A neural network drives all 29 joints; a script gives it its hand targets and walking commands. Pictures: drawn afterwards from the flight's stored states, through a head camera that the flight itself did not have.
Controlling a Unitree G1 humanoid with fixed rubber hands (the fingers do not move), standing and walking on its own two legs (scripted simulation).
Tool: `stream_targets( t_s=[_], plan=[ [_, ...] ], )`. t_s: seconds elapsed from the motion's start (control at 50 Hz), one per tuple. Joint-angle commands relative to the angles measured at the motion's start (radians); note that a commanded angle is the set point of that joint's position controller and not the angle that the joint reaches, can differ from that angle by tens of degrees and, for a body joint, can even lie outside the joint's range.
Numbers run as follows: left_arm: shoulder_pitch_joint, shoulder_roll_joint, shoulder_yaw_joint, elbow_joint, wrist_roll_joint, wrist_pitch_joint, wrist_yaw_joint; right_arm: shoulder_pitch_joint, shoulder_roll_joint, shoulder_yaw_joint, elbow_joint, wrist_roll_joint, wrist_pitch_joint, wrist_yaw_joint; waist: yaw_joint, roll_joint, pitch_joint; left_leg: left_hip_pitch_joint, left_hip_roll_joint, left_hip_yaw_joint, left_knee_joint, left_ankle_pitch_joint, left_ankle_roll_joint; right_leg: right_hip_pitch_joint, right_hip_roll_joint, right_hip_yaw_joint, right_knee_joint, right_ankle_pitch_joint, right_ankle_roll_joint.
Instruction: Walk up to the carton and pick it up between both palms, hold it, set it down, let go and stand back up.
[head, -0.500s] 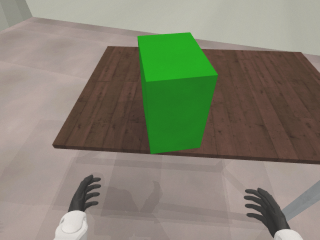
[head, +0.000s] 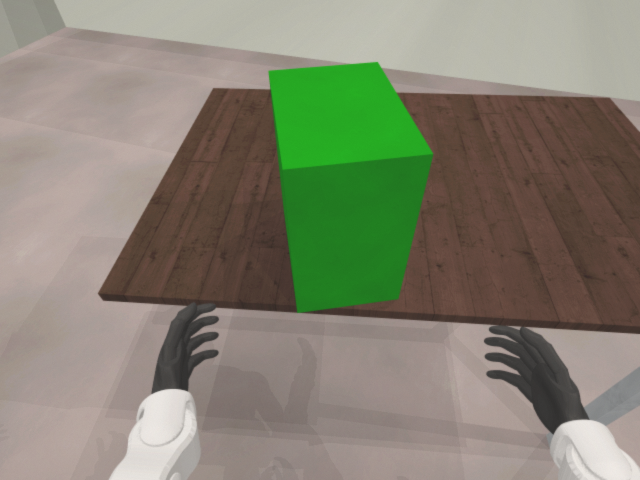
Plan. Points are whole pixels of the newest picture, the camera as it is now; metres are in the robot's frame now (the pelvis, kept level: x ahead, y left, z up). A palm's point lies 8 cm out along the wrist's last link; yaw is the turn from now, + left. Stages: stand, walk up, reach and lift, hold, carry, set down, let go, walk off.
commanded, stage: reach and lift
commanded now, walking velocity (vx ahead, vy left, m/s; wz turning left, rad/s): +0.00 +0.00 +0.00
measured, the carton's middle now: (336, 190) +0.49 +0.01 +0.09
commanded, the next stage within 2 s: none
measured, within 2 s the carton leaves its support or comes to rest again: neither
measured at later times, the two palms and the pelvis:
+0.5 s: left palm (197, 341) +0.23 +0.16 +0.10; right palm (533, 330) +0.26 -0.21 +0.08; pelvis +0.00 -0.01 +0.00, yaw +0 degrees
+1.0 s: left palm (188, 274) +0.29 +0.17 +0.14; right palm (520, 251) +0.34 -0.21 +0.13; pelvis +0.00 -0.01 +0.00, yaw +0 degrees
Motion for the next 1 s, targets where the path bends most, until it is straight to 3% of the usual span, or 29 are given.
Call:
stream_targets(
  t_s=[0.0,0.02,0.04,0.08,0.14,0.2,0.22,0.24,0.26,0.28,0.3,0.34,0.36,0.38,0.42,0.48,0.52,0.54,0.56,0.58,0.6,0.66,0.7,0.76,0.8,0.84,0.9,0.94,0.98],
  plan=[
    [-0.078,-0.082,-0.025,-0.280,-0.057,-0.021,0.005,-0.148,-0.147,-0.058,-0.219,0.067,-0.057,-0.043,0.049,-0.044,-0.122,0.284,0.038,0.064,-0.119,0.119,-0.002,-0.133,0.035,0.015,-0.243,0.094,-0.018],
    [-0.091,-0.063,-0.033,-0.288,-0.054,-0.022,0.004,-0.166,-0.144,-0.060,-0.255,0.056,-0.055,-0.046,0.042,-0.087,-0.100,0.258,0.040,0.063,-0.134,0.061,0.005,-0.120,0.032,0.020,-0.252,0.064,-0.016],
    [-0.119,-0.060,-0.009,-0.353,-0.041,-0.029,0.020,-0.179,-0.130,-0.046,-0.280,0.084,-0.063,-0.053,0.068,-0.038,-0.134,0.274,0.040,0.073,-0.131,0.116,-0.006,-0.119,0.034,0.027,-0.241,0.105,-0.016],
    [-0.069,-0.077,-0.028,-0.372,-0.044,-0.009,0.017,-0.135,-0.126,-0.042,-0.267,0.095,-0.058,-0.068,0.061,-0.019,-0.112,0.279,0.036,0.067,-0.115,0.194,-0.011,-0.103,0.039,0.020,-0.238,0.148,-0.014],
    [-0.118,-0.062,0.001,-0.355,-0.055,0.023,0.004,-0.191,-0.129,-0.024,-0.272,0.088,-0.039,-0.089,0.060,-0.090,-0.118,0.280,0.033,0.068,-0.123,0.177,0.004,-0.069,0.046,0.020,-0.240,0.128,-0.006],
    [-0.121,-0.079,-0.013,-0.423,-0.046,0.049,0.013,-0.192,-0.116,0.003,-0.287,0.106,-0.032,-0.102,0.052,-0.025,-0.120,0.313,0.041,0.060,-0.119,0.233,-0.015,-0.081,0.043,0.018,-0.250,0.170,-0.012],
    [-0.174,-0.067,0.024,-0.386,-0.052,0.063,0.010,-0.263,-0.137,0.005,-0.301,0.110,-0.023,-0.105,0.070,-0.054,-0.124,0.295,0.034,0.076,-0.119,0.189,-0.009,-0.074,0.043,0.028,-0.254,0.130,-0.010],
    [-0.201,-0.048,0.012,-0.397,-0.061,0.070,0.009,-0.281,-0.143,-0.025,-0.310,0.099,-0.016,-0.119,0.041,-0.075,-0.122,0.301,0.038,0.066,-0.122,0.140,0.003,-0.101,0.033,0.033,-0.251,0.111,0.000],
    [-0.254,-0.018,0.047,-0.385,-0.075,0.077,0.013,-0.324,-0.128,-0.015,-0.316,0.111,-0.013,-0.132,0.057,-0.093,-0.141,0.274,0.034,0.077,-0.115,0.191,0.003,-0.082,0.038,0.034,-0.241,0.156,0.001],
    [-0.207,-0.028,0.024,-0.440,-0.062,0.077,0.015,-0.295,-0.149,-0.039,-0.353,0.106,-0.007,-0.134,0.037,-0.094,-0.158,0.306,0.040,0.069,-0.128,0.165,-0.003,-0.066,0.045,0.030,-0.241,0.150,-0.002],
    [-0.286,-0.029,0.037,-0.446,-0.070,0.095,0.024,-0.347,-0.107,-0.004,-0.340,0.126,0.004,-0.142,0.066,-0.039,-0.139,0.278,0.032,0.083,-0.128,0.143,-0.005,-0.062,0.031,0.041,-0.247,0.119,0.000],
    [-0.336,-0.038,0.047,-0.408,-0.064,0.129,0.020,-0.393,-0.109,-0.010,-0.247,0.120,0.037,-0.144,0.045,-0.058,-0.090,0.269,0.046,0.072,-0.140,0.078,-0.003,-0.102,0.029,0.038,-0.253,0.054,-0.007],
    [-0.373,-0.029,0.038,-0.423,-0.059,0.138,0.024,-0.404,-0.126,-0.035,-0.216,0.114,0.049,-0.144,0.037,-0.029,-0.105,0.268,0.040,0.074,-0.144,0.019,-0.008,-0.095,0.027,0.037,-0.262,0.014,-0.016],
    [-0.417,-0.017,0.045,-0.421,-0.072,0.150,0.032,-0.492,-0.138,-0.019,-0.259,0.128,0.048,-0.135,0.046,-0.054,-0.127,0.250,0.043,0.070,-0.151,0.000,0.005,-0.098,0.027,0.035,-0.257,-0.013,-0.013],
    [-0.432,-0.023,0.056,-0.467,-0.073,0.178,0.041,-0.520,-0.161,-0.017,-0.290,0.150,0.062,-0.141,0.058,-0.049,-0.158,0.258,0.040,0.075,-0.139,0.074,0.006,-0.069,0.023,0.047,-0.238,0.053,-0.006],
    [-0.489,-0.018,0.099,-0.388,-0.065,0.227,0.035,-0.581,-0.161,-0.029,-0.223,0.144,0.088,-0.160,0.055,-0.092,-0.181,0.257,0.037,0.079,-0.130,0.113,0.010,-0.027,0.027,0.047,-0.231,0.111,0.004],
    [-0.547,-0.006,0.105,-0.398,-0.075,0.246,0.040,-0.657,-0.167,0.011,-0.207,0.174,0.093,-0.162,0.052,-0.058,-0.220,0.246,0.032,0.077,-0.124,0.140,0.015,-0.013,0.022,0.054,-0.225,0.151,0.006],
    [-0.520,-0.044,0.117,-0.314,-0.056,0.266,0.030,-0.650,-0.149,0.013,-0.118,0.161,0.116,-0.158,0.044,-0.046,-0.174,0.262,0.039,0.070,-0.127,0.144,0.011,-0.014,0.025,0.052,-0.220,0.164,0.007],
    [-0.574,-0.025,0.120,-0.291,-0.072,0.285,0.016,-0.729,-0.190,0.009,-0.118,0.176,0.121,-0.158,0.032,-0.081,-0.174,0.246,0.038,0.076,-0.127,0.124,0.014,-0.022,0.031,0.041,-0.220,0.149,0.010],
    [-0.523,-0.008,0.163,-0.279,-0.050,0.295,0.012,-0.665,-0.172,0.005,-0.110,0.157,0.118,-0.163,0.034,-0.083,-0.221,0.265,0.035,0.073,-0.123,0.189,0.016,0.026,0.034,0.040,-0.215,0.218,0.021],
    [-0.611,-0.005,0.174,-0.300,-0.060,0.302,0.008,-0.759,-0.197,0.017,-0.156,0.176,0.116,-0.170,0.057,-0.074,-0.278,0.280,0.030,0.075,-0.096,0.254,0.010,0.010,0.036,0.047,-0.210,0.274,0.017],
    [-0.592,-0.029,0.136,-0.347,-0.059,0.327,0.000,-0.766,-0.219,-0.007,-0.118,0.199,0.119,-0.166,-0.006,-0.052,-0.295,0.348,0.042,0.051,-0.090,0.281,0.000,-0.005,0.046,0.012,-0.204,0.316,0.014],
    [-0.667,-0.020,0.142,-0.273,-0.082,0.337,-0.010,-0.852,-0.234,0.003,-0.057,0.201,0.134,-0.167,0.010,-0.073,-0.260,0.314,0.047,0.058,-0.086,0.254,-0.003,-0.032,0.051,0.006,-0.195,0.286,0.016],
    [-0.718,-0.014,0.167,-0.302,-0.053,0.359,-0.009,-0.890,-0.230,-0.004,-0.035,0.207,0.141,-0.163,0.009,-0.014,-0.312,0.298,0.037,0.052,-0.080,0.228,-0.003,-0.004,0.048,0.023,-0.200,0.263,0.005],
    [-0.683,-0.022,0.175,-0.269,-0.057,0.377,-0.013,-0.903,-0.220,0.011,-0.020,0.214,0.143,-0.161,0.019,-0.073,-0.305,0.306,0.035,0.056,-0.082,0.280,0.006,0.022,0.048,0.013,-0.203,0.334,0.022],
    [-0.846,0.016,0.212,-0.219,-0.049,0.371,-0.011,-1.034,-0.212,0.018,0.026,0.221,0.161,-0.160,0.030,-0.038,-0.283,0.222,0.027,0.067,-0.107,0.131,0.007,-0.015,0.035,0.030,-0.201,0.201,0.027],
    [-0.853,0.030,0.211,-0.251,-0.056,0.377,-0.004,-1.071,-0.237,0.010,0.012,0.229,0.154,-0.161,0.037,-0.053,-0.356,0.259,0.035,0.068,-0.081,0.203,0.005,0.001,0.045,0.022,-0.191,0.277,0.022],
    [-0.925,0.026,0.193,-0.220,-0.058,0.381,-0.002,-1.126,-0.249,0.006,0.038,0.235,0.163,-0.156,0.037,-0.025,-0.385,0.243,0.039,0.063,-0.085,0.180,0.002,-0.018,0.053,0.007,-0.176,0.241,0.017],
    [-0.942,0.039,0.212,-0.156,-0.049,0.388,0.005,-1.177,-0.259,0.010,0.050,0.226,0.167,-0.159,0.039,-0.062,-0.340,0.234,0.041,0.060,-0.095,0.113,0.012,-0.056,0.049,0.012,-0.190,0.163,0.016]
  ],
)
